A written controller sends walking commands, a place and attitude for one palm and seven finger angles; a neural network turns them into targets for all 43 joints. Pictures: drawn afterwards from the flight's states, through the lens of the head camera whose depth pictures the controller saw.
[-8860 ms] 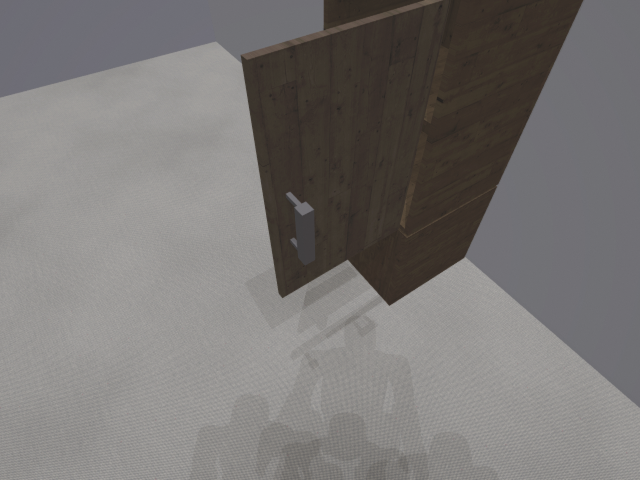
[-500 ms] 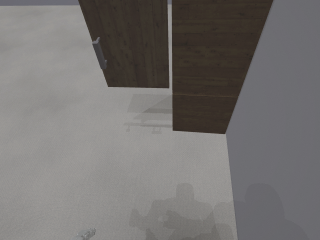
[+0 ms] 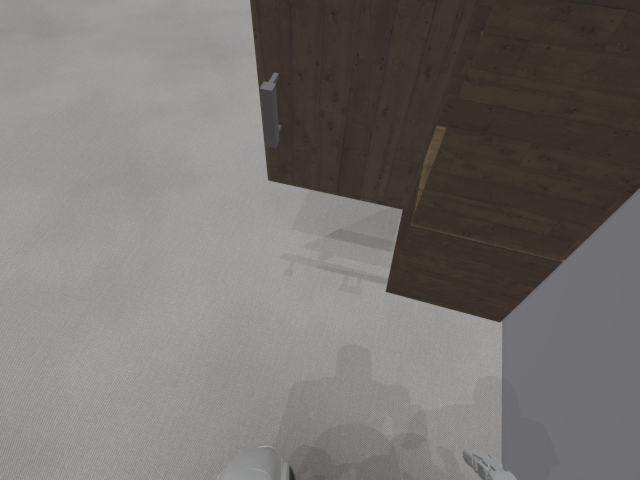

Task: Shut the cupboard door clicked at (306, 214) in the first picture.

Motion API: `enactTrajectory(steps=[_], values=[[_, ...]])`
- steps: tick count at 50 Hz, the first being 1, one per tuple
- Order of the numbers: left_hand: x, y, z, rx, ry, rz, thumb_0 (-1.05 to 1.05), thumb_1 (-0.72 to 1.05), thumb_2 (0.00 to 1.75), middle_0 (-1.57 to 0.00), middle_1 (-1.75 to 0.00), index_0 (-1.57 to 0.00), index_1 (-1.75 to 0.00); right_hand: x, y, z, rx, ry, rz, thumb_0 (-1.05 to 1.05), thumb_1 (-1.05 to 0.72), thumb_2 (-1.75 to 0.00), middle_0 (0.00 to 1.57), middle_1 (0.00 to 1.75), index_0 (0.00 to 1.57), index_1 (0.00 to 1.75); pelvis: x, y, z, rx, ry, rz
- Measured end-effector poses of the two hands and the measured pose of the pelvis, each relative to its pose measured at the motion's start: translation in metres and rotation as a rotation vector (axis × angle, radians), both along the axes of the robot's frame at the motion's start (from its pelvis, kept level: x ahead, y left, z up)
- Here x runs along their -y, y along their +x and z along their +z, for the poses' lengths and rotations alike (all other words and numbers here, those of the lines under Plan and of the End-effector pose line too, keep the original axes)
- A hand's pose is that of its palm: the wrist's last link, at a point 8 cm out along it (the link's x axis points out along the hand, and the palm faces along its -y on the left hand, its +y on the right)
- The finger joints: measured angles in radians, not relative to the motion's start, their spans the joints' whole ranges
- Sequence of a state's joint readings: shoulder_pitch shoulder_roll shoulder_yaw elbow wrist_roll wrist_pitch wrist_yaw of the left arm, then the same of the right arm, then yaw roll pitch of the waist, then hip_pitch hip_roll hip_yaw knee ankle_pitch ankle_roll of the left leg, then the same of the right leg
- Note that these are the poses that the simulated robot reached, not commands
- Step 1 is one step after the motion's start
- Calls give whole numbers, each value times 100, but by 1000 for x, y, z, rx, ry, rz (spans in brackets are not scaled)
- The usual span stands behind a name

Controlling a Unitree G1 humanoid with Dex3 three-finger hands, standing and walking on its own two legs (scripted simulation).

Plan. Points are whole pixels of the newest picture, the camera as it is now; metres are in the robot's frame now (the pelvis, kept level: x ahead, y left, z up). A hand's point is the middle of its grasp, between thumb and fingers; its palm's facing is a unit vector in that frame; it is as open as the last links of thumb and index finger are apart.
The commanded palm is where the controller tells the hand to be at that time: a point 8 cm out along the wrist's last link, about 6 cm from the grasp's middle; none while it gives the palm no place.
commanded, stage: take the last steps up to it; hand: left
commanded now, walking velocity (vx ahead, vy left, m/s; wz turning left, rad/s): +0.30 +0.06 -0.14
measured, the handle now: (273, 110) +0.81 +0.20 -0.07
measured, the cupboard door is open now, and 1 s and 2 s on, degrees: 92 92 92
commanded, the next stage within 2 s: come to a stop and stand still in 0.60 s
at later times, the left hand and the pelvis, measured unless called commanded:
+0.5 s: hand (243, 327) +0.34 +0.16 -0.14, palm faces -0.14 -0.97 -0.18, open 7.4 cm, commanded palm none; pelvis +0.18 +0.01 +0.01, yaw -4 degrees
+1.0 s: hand (216, 347) +0.31 +0.21 -0.17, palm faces +0.00 -0.98 -0.20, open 7.3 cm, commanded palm none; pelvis +0.30 +0.02 +0.01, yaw -5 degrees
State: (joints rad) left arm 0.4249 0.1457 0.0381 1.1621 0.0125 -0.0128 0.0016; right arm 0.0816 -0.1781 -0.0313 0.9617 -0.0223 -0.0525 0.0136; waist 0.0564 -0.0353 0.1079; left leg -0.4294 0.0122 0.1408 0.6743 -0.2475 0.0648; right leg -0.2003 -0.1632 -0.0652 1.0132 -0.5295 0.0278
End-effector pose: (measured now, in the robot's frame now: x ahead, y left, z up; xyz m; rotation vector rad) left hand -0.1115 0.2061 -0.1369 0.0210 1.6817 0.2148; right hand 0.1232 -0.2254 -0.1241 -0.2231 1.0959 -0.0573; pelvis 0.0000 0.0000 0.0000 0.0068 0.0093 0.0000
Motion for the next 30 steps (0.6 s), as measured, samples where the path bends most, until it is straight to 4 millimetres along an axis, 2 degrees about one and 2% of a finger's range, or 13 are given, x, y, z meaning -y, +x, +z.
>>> enactTrajectory(steps=[4, 8, 12, 15, 20, 24, 27, 30], values=[[-32, 89, 2, 150, 27, -62, 1, 91, 90, -20, -29, -20, -30, -19, -1, 8, -34, 3, -46, 0, -91, -90, 20, 30, 20, 30, -14, 25, 12, 5, 6, -28], [-53, 187, 13, 326, 53, -137, 0, 91, 90, -20, -29, -20, -30, -15, -10, 17, -59, -27, -134, -2, -94, -90, 20, 30, 20, 30, -26, 51, 22, 6, 11, -48], [-61, 272, 26, 468, 69, -189, 0, 91, 90, -20, -29, -20, -30, -18, -32, 15, -161, -30, -183, -1, -94, -90, 20, 30, 20, 30, -32, 79, 26, 6, 17, -55], [-58, 324, 33, 537, 70, -224, 0, 91, 90, -20, -29, -20, -30, -24, -50, 12, -254, -15, -218, -1, -93, -90, 20, 30, 20, 30, -32, 100, 26, 6, 19, -57], [-40, 391, 37, 581, 51, -288, 0, 91, 90, -20, -29, -20, -30, -39, -72, 8, -399, 32, -270, 0, -91, -90, 20, 30, 20, 30, -26, 137, 23, 2, 18, -62], [-14, 435, 31, 585, 25, -340, 0, 91, 90, -20, -29, -20, -30, -47, -76, 5, -500, 74, -313, 1, -91, -90, 20, 30, 20, 30, -14, 170, 17, -5, 15, -75], [3, 457, 23, 598, 14, -344, 0, 91, 90, -20, -29, -20, -30, -44, -67, -1, -559, 101, -337, 1, -91, -90, 20, 30, 20, 30, -1, 194, 9, -2, 4, -81], [12, 452, 21, 568, 12, -306, 0, 91, 90, -20, -29, -20, -30, -33, -34, -1, -548, 100, -333, 1, -90, -90, 20, 30, 20, 30, 6, 211, 13, 11, 1, -70]])
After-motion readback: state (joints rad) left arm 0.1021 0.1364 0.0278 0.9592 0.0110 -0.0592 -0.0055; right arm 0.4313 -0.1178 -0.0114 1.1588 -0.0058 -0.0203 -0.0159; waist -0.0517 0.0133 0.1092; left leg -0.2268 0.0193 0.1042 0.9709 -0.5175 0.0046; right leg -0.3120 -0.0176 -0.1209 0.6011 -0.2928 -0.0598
